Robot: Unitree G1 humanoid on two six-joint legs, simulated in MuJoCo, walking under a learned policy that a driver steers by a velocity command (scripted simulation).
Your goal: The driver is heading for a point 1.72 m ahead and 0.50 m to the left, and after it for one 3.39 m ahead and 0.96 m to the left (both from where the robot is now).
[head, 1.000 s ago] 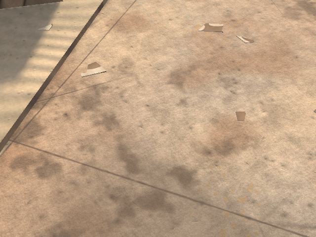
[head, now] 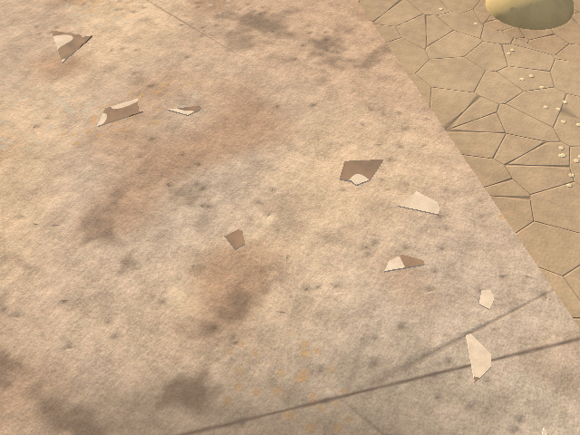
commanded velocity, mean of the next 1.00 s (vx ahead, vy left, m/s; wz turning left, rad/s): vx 0.08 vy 0.00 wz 0.38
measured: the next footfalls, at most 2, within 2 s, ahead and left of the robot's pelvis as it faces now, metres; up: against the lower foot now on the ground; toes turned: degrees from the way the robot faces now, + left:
left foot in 0.08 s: +0.05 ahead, +0.15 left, +0.00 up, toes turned -1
left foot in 0.64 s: +0.00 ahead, +0.17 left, +0.00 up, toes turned +19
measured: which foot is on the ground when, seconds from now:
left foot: up 0.00-0.06, down 0.08-0.36, up 0.38-0.62, down 0.64-1.00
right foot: down 0.00-0.64, up 0.66-1.00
